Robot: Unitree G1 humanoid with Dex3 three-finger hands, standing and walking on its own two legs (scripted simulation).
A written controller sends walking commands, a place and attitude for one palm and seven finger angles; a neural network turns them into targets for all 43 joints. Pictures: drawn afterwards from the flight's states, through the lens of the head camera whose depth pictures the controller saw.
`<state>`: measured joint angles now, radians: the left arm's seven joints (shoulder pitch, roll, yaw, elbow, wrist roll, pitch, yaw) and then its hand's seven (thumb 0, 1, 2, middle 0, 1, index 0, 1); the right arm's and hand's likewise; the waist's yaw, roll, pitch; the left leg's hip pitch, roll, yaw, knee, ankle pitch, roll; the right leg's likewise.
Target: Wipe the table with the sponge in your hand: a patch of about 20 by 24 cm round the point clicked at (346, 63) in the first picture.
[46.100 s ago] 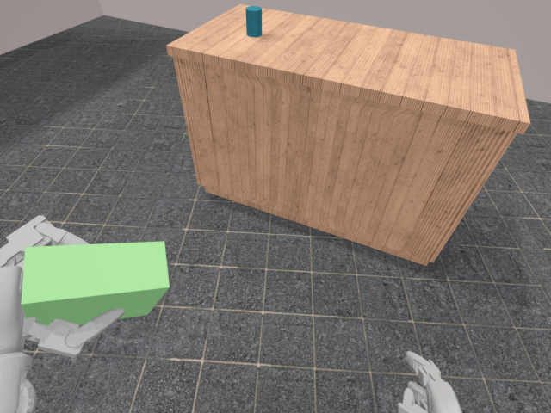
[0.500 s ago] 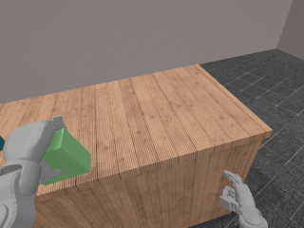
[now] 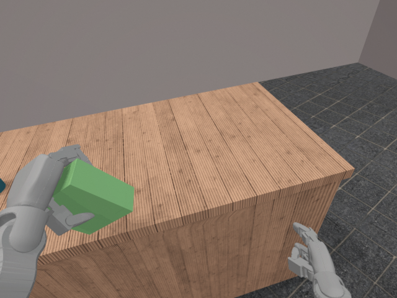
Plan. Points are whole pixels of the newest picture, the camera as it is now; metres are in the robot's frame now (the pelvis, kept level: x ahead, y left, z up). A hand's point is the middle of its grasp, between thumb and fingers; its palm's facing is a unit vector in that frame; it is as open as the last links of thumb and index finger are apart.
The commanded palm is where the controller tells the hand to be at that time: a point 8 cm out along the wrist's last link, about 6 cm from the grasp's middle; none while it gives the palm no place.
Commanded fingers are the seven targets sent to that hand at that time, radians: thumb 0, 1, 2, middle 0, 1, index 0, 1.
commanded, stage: step back with the hand held close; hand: left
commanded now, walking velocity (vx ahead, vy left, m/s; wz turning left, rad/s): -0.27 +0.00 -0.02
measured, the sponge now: (93, 204) +0.22 +0.24 +0.13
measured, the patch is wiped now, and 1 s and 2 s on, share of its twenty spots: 1.00 1.00 1.00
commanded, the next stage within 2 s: stop stepping back and stand still in 1.22 s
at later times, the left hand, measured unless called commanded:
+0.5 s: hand (52, 197) +0.18 +0.26 +0.20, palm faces +0.38 -0.80 -0.46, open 9.7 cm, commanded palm +0.12 +0.31 +0.23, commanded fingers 0.00 0.10 1.30 -1.20 -1.60 -1.20 -1.60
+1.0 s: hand out of the picture +0.08 +0.28 +0.22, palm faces +0.54 -0.78 -0.32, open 9.7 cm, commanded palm +0.02 +0.31 +0.23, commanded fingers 0.00 0.10 1.30 -1.20 -1.60 -1.20 -1.60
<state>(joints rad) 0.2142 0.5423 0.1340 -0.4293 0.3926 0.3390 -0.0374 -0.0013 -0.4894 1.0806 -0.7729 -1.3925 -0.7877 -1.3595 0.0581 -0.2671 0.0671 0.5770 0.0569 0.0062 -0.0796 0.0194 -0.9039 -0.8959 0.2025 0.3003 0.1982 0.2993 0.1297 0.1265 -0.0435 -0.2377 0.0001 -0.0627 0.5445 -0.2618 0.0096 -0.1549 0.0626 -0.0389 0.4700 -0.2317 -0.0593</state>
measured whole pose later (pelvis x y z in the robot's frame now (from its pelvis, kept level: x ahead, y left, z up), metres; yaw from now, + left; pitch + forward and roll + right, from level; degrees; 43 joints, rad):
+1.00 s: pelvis -0.13 +0.02 -0.04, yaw +2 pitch -2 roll -3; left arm 0.28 0.45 0.48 -0.63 -0.05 -0.14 0.16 -0.01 -0.49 1.08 -0.78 -1.39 -0.79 -1.36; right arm 0.22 -0.18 0.02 0.60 0.02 -0.11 -0.03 0.02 -0.90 -0.90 0.20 0.30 0.20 0.30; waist 0.01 0.00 0.01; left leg -0.56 0.07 0.04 0.76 -0.17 0.03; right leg -0.53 0.05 0.01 1.13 -0.47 0.02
